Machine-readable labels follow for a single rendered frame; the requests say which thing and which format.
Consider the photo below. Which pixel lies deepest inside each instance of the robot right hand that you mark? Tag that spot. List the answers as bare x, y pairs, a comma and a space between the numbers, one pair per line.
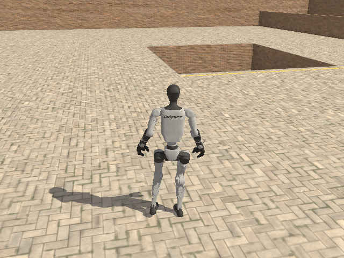
202, 151

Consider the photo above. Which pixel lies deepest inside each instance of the left robot forearm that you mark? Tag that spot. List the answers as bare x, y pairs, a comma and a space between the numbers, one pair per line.
144, 139

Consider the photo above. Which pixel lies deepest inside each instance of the robot left upper arm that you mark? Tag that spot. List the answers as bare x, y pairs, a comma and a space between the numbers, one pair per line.
152, 121

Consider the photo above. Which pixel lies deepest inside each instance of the robot left hand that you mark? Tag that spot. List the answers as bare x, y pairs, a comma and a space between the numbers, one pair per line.
141, 148

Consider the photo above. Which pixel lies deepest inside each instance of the right robot foot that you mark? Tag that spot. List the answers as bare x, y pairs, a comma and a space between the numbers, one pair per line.
179, 212

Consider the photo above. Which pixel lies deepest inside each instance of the right robot shin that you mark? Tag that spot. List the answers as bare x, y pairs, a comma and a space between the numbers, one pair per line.
180, 194

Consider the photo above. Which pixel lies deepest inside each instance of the robot right upper arm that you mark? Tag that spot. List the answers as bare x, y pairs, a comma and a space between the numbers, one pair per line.
192, 122

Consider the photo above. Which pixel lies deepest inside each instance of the right robot forearm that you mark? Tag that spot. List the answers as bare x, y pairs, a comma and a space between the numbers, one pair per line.
198, 141

